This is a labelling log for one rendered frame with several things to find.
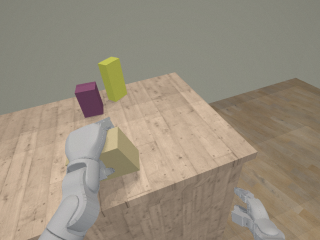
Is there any robot right forearm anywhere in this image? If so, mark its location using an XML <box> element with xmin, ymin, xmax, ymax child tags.
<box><xmin>252</xmin><ymin>218</ymin><xmax>285</xmax><ymax>240</ymax></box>

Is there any robot left forearm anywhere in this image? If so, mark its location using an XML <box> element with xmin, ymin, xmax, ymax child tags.
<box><xmin>38</xmin><ymin>158</ymin><xmax>100</xmax><ymax>240</ymax></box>

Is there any robot right hand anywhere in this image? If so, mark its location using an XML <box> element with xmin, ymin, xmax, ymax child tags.
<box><xmin>231</xmin><ymin>187</ymin><xmax>269</xmax><ymax>234</ymax></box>

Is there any robot left hand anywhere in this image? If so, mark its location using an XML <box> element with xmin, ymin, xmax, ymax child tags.
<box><xmin>65</xmin><ymin>117</ymin><xmax>115</xmax><ymax>181</ymax></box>

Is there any sponge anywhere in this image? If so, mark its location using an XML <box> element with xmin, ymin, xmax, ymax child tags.
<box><xmin>65</xmin><ymin>126</ymin><xmax>140</xmax><ymax>182</ymax></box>

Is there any table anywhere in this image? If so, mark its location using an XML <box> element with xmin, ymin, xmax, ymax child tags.
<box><xmin>0</xmin><ymin>72</ymin><xmax>258</xmax><ymax>240</ymax></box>

